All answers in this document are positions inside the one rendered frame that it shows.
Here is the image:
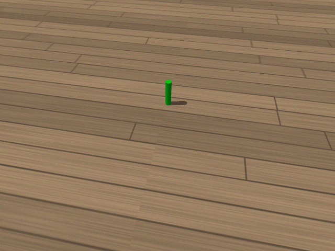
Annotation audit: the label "can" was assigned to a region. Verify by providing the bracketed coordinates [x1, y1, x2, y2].
[165, 79, 172, 105]

